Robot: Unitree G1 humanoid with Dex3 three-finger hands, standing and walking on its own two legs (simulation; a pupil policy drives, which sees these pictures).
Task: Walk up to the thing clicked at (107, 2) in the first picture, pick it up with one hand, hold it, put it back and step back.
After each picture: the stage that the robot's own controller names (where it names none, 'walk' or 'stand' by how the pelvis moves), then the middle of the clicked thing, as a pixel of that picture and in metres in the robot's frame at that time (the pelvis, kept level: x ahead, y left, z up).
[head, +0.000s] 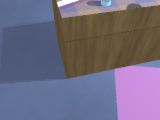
stand; out of the picture +1.04 -0.14 -0.03
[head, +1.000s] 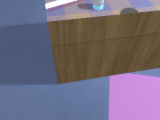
rise first; out of the picture +0.94 -0.06 +0.00
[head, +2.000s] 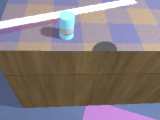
rise first; (66, 25) +0.61 +0.12 +0.00
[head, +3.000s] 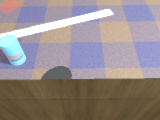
walk; (13, 50) +0.46 +0.31 +0.00
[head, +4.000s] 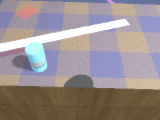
stand; (37, 57) +0.46 +0.21 -0.02
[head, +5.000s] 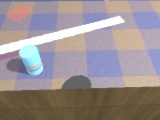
stand; (32, 60) +0.44 +0.22 -0.02
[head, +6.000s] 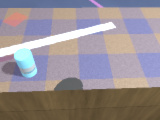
stand; (26, 63) +0.46 +0.24 -0.03
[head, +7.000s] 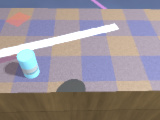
stand; (28, 64) +0.45 +0.23 -0.03
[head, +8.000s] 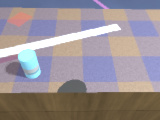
stand; (30, 64) +0.45 +0.23 -0.03
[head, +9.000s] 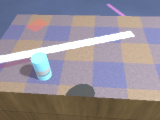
rise first; (41, 66) +0.45 +0.22 -0.03
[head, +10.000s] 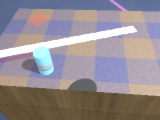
go down; (43, 61) +0.47 +0.22 -0.03
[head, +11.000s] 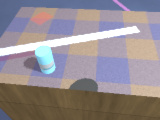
go down; (45, 60) +0.47 +0.22 -0.03
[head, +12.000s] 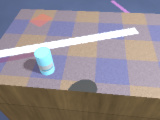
go down; (45, 61) +0.47 +0.22 -0.03
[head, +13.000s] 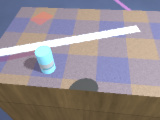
go down; (45, 60) +0.47 +0.22 -0.03
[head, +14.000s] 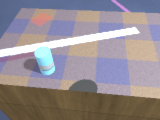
go down; (45, 61) +0.46 +0.22 -0.03
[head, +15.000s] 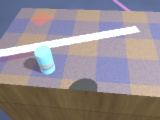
go down; (45, 60) +0.47 +0.22 -0.03
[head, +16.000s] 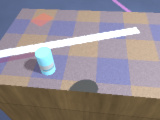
go down; (45, 61) +0.46 +0.22 -0.03
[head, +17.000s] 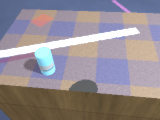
go down; (45, 61) +0.46 +0.22 -0.03
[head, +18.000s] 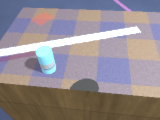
go down; (46, 60) +0.47 +0.22 -0.03
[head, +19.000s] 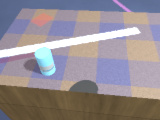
go down; (45, 61) +0.46 +0.22 -0.03
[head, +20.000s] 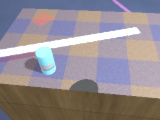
go down; (46, 61) +0.47 +0.22 -0.03
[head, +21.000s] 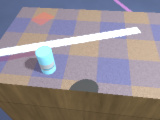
go down; (46, 60) +0.46 +0.22 -0.03
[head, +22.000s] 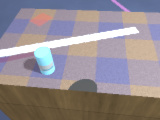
go down; (45, 61) +0.46 +0.22 -0.03
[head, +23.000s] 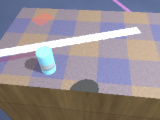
go down; (46, 60) +0.46 +0.22 -0.03
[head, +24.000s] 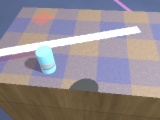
go down; (46, 60) +0.47 +0.22 -0.03
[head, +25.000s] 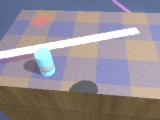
go down; (45, 62) +0.46 +0.22 -0.03
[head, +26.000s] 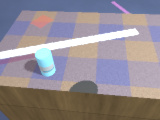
go down; (45, 62) +0.46 +0.22 -0.03
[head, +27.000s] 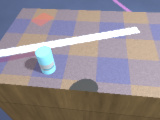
go down; (46, 60) +0.47 +0.22 -0.03
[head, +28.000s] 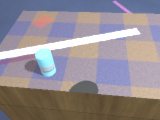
go down; (46, 62) +0.46 +0.22 -0.03
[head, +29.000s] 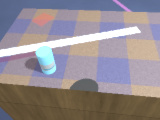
go down; (46, 60) +0.47 +0.22 -0.03
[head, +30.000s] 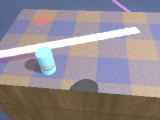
go down; (46, 61) +0.47 +0.22 -0.03
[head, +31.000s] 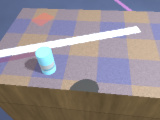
go down; (46, 61) +0.46 +0.22 -0.03
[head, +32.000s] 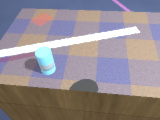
go down; (45, 61) +0.46 +0.22 -0.03
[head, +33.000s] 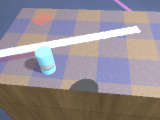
go down; (46, 60) +0.47 +0.22 -0.03
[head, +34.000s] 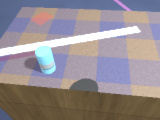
go down; (46, 60) +0.47 +0.22 -0.03
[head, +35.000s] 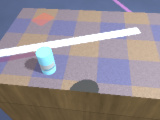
go down; (46, 61) +0.46 +0.22 -0.03
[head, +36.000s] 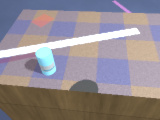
go down; (46, 61) +0.47 +0.22 -0.03
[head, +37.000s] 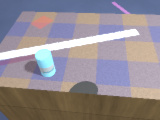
go down; (45, 63) +0.46 +0.22 -0.03
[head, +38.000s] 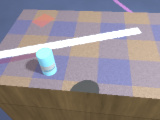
go down; (47, 62) +0.46 +0.22 -0.03
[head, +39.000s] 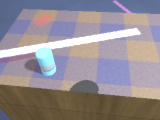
go down; (46, 61) +0.46 +0.22 -0.03
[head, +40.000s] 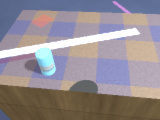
go down; (46, 62) +0.47 +0.22 -0.03
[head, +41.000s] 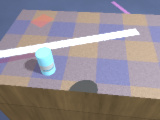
go down; (46, 61) +0.47 +0.22 -0.03
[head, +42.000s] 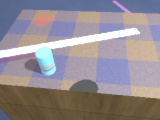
go down; (46, 61) +0.47 +0.22 -0.03
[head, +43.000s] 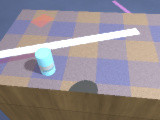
go down; (45, 62) +0.46 +0.22 -0.03
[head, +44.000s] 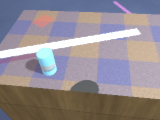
go down; (47, 61) +0.47 +0.22 -0.03
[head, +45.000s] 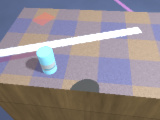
go down; (47, 60) +0.46 +0.22 -0.03
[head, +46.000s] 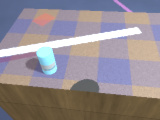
go down; (47, 60) +0.47 +0.22 -0.03
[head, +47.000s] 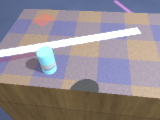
go down; (47, 60) +0.47 +0.22 -0.03
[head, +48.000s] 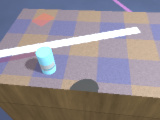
go down; (46, 61) +0.47 +0.22 -0.03
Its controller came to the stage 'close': no
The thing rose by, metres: 0.00
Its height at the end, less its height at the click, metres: +0.00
